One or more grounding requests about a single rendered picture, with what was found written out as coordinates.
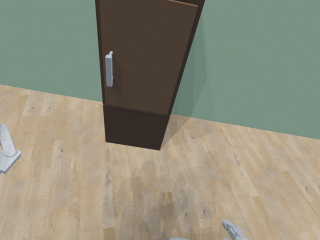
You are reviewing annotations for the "handle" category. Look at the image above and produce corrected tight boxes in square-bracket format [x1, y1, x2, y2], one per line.
[105, 51, 113, 87]

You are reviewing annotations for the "robot left hand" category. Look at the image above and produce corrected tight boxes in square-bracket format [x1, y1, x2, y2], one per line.
[0, 123, 21, 174]

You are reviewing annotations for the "cupboard door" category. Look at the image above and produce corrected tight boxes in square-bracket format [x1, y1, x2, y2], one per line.
[99, 0, 198, 115]

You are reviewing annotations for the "robot right hand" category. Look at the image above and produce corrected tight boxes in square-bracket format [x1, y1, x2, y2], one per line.
[221, 219, 249, 240]

